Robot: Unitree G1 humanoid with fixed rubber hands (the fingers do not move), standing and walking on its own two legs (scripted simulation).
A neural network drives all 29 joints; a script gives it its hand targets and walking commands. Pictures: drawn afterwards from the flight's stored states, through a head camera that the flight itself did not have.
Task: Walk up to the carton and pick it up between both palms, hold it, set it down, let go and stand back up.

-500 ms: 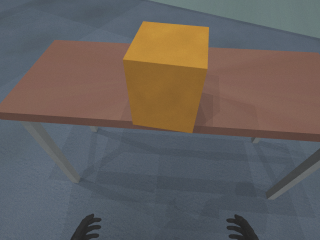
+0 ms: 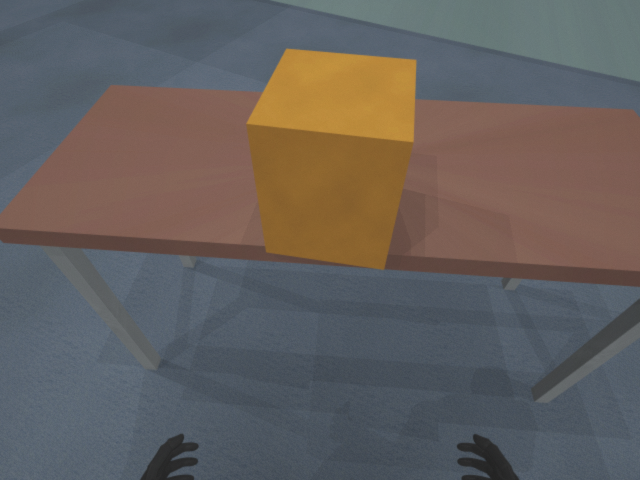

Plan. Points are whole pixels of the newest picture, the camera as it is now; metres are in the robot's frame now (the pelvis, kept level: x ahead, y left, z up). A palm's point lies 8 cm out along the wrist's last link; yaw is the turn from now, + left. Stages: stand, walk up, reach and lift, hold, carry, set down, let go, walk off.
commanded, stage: stand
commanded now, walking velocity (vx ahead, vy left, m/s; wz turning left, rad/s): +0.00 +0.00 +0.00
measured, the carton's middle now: (336, 162) +0.55 -0.01 +0.08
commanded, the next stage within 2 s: walk up in 1.86 s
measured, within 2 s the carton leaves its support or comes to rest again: neither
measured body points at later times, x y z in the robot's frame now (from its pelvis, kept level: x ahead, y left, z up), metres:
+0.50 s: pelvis +0.00 +0.00 +0.00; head +0.01 +0.00 +0.45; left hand +0.12 +0.23 -0.12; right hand +0.12 -0.23 -0.12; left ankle +0.00 +0.12 -0.72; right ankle +0.00 -0.12 -0.72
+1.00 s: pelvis +0.00 +0.00 +0.01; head +0.01 +0.00 +0.46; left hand +0.10 +0.23 -0.12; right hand +0.09 -0.23 -0.12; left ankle +0.00 +0.12 -0.72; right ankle +0.00 -0.12 -0.72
